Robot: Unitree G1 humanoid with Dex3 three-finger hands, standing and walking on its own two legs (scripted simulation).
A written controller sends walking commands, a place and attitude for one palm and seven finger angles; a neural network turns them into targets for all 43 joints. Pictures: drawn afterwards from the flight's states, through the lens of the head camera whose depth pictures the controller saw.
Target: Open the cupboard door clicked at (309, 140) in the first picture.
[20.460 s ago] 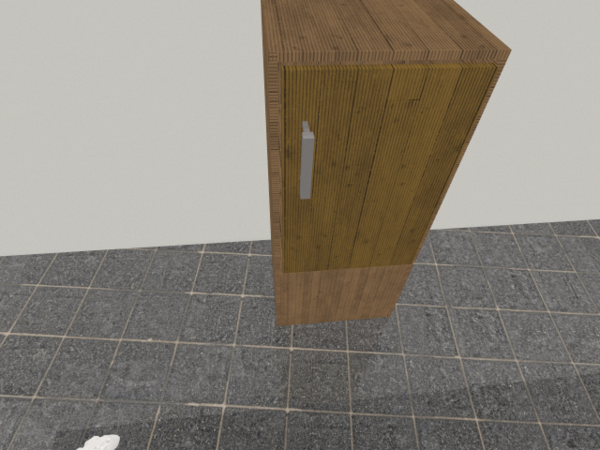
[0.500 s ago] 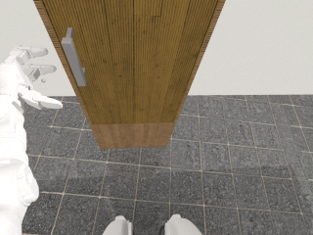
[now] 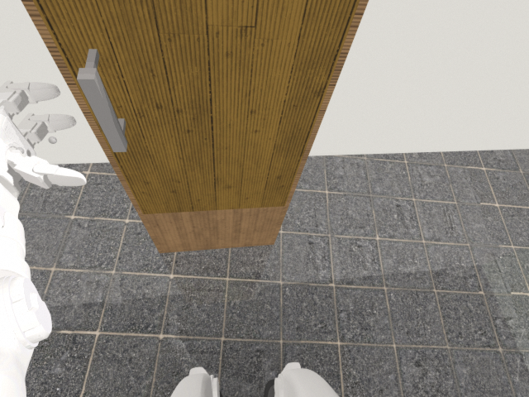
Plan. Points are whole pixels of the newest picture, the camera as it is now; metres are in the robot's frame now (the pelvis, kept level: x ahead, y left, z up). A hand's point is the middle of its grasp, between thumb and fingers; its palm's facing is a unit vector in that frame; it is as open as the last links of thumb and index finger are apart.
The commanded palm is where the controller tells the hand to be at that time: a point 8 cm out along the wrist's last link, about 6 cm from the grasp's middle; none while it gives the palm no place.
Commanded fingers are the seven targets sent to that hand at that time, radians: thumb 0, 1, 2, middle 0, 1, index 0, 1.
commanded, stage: move the hooked fingers beside the handle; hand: left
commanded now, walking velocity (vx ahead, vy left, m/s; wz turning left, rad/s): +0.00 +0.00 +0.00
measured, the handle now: (107, 105) +0.53 +0.21 +0.08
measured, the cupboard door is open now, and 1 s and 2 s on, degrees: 0 0 0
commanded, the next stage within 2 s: slide the fingers in behind the handle in 0.62 s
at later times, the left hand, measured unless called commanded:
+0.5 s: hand (48, 129) +0.48 +0.27 +0.08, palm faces +0.05 -1.00 +0.01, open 14.0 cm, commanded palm +0.45 +0.31 +0.08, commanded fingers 0.00 -0.50 0.30 -0.30 -1.20 -0.30 -1.20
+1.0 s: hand (70, 133) +0.48 +0.25 +0.08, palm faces +0.03 -1.00 +0.01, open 14.0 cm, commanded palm +0.45 +0.29 +0.08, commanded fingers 0.00 -0.50 0.30 -0.30 -1.20 -0.30 -1.20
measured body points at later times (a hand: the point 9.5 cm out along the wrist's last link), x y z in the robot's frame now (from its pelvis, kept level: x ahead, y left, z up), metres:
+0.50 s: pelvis -0.01 +0.01 +0.00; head +0.12 +0.05 +0.43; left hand +0.47 +0.33 +0.09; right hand +0.01 -0.26 -0.10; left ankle -0.01 +0.07 -0.69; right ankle +0.00 -0.11 -0.69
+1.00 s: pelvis +0.00 +0.00 +0.00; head +0.11 +0.04 +0.43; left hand +0.47 +0.30 +0.08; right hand +0.00 -0.26 -0.10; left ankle -0.01 +0.07 -0.69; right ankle +0.00 -0.11 -0.69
